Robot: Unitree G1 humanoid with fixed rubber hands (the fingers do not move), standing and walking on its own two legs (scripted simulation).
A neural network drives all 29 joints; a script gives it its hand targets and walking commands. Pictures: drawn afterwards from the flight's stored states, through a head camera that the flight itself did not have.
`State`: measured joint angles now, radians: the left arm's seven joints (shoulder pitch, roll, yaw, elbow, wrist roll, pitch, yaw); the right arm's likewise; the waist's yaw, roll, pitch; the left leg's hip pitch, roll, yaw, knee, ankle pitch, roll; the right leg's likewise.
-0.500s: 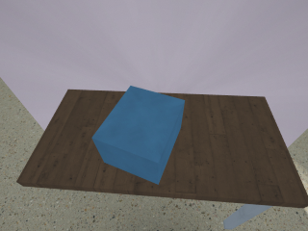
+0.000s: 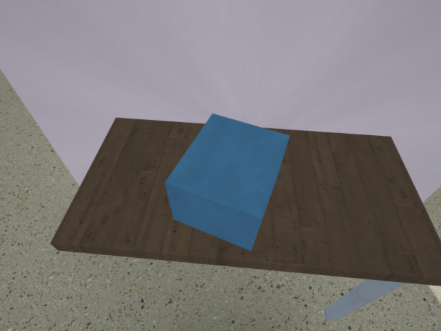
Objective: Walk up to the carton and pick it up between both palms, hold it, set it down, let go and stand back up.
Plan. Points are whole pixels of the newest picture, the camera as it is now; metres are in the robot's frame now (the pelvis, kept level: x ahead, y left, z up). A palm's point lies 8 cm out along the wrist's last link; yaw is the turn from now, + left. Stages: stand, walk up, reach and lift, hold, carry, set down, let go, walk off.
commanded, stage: walk up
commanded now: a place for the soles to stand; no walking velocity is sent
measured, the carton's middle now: (230, 178) +0.46 +0.00 -0.03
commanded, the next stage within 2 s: stand in 0.74 s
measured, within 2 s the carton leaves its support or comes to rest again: neither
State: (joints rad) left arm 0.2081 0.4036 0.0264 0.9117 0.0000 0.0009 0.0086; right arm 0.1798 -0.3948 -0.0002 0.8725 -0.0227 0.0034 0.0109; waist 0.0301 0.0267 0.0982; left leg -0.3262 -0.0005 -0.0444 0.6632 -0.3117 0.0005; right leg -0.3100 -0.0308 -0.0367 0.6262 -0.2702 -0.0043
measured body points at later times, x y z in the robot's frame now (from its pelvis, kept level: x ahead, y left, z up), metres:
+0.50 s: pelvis +0.00 +0.00 +0.00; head +0.03 +0.00 +0.45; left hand +0.09 +0.32 -0.11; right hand +0.10 -0.30 -0.12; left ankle +0.03 +0.12 -0.72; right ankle +0.03 -0.13 -0.72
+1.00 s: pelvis +0.00 +0.00 +0.00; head +0.03 +0.00 +0.45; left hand +0.10 +0.32 -0.11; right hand +0.11 -0.30 -0.12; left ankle +0.03 +0.12 -0.72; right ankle +0.03 -0.13 -0.72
